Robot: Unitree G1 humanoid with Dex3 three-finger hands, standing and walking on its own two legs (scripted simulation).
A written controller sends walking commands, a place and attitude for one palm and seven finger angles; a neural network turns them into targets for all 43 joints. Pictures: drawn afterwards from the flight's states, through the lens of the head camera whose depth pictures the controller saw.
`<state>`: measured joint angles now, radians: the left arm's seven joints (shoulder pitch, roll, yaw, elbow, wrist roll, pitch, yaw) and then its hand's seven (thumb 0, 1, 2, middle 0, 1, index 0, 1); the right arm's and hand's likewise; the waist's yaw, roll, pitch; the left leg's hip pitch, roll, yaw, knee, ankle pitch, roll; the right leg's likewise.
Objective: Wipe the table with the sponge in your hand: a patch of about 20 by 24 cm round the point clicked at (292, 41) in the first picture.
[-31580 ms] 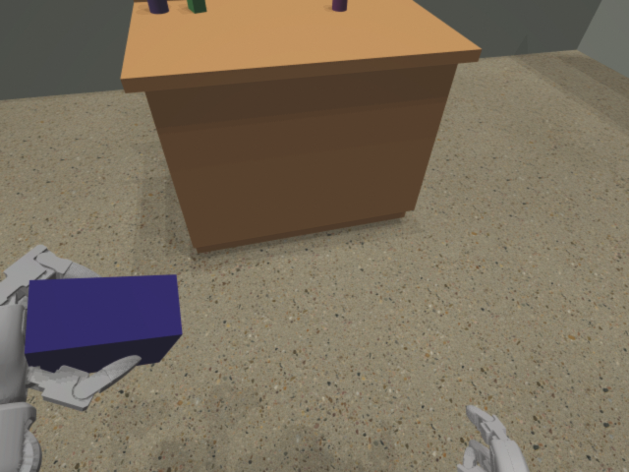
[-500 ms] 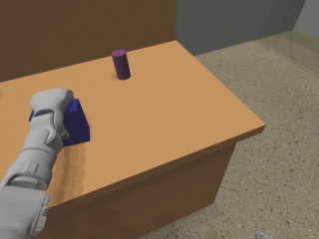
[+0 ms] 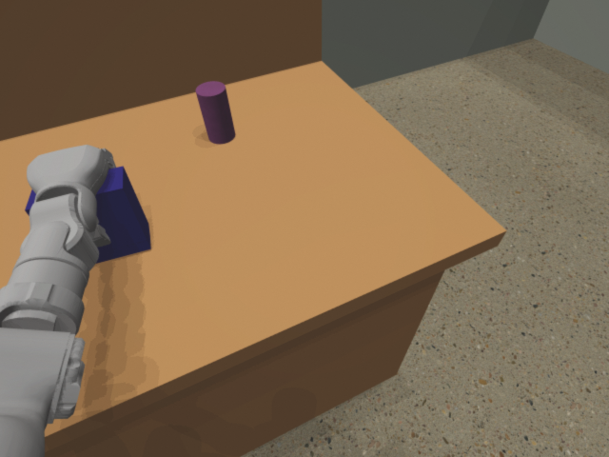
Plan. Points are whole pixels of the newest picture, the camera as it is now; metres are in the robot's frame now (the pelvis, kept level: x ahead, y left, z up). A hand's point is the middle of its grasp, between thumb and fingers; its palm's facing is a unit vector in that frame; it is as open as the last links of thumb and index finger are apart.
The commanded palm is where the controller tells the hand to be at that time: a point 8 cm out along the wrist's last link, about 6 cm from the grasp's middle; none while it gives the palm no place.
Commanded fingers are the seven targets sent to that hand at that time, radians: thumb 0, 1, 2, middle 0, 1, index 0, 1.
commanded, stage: slide back across to the first lane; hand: left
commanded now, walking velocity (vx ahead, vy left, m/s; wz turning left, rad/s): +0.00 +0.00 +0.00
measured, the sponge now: (100, 228) +0.42 +0.31 +0.07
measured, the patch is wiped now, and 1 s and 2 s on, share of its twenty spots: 1.00 1.00 1.00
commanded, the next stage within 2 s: wipe back along the first lane in 0.44 s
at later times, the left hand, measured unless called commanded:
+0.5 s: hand (27, 224) +0.38 +0.37 +0.12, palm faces -0.08 -0.02 -1.00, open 10.1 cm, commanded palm +0.36 +0.37 +0.18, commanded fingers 0.00 0.10 1.30 -1.20 -1.60 -1.20 -1.60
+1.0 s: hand (25, 250) +0.34 +0.36 +0.12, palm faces -0.02 -0.02 -1.00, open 10.1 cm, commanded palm +0.31 +0.35 +0.16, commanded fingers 0.00 0.10 1.30 -1.20 -1.60 -1.20 -1.60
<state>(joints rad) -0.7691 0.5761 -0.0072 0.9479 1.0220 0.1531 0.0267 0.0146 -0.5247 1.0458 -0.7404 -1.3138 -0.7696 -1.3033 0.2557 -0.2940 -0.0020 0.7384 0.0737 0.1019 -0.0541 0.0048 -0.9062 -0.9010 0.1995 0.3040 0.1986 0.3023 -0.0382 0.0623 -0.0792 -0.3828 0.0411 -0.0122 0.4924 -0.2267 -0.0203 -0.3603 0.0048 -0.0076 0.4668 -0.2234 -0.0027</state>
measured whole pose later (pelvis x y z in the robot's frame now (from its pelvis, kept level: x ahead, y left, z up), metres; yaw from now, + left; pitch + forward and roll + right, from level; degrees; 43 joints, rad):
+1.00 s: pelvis +0.03 +0.02 +0.00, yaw +2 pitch +3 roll -1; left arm -0.31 0.59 0.02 0.32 0.93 0.26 -0.06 0.00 -0.50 1.04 -0.71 -1.34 -0.74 -1.33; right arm 0.14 -0.29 0.02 0.65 0.07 0.12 -0.04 0.01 -0.91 -0.90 0.20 0.30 0.20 0.30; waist 0.06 0.08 -0.04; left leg -0.27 0.01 -0.03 0.47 -0.26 0.00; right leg -0.22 -0.03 -0.03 0.42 -0.25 0.02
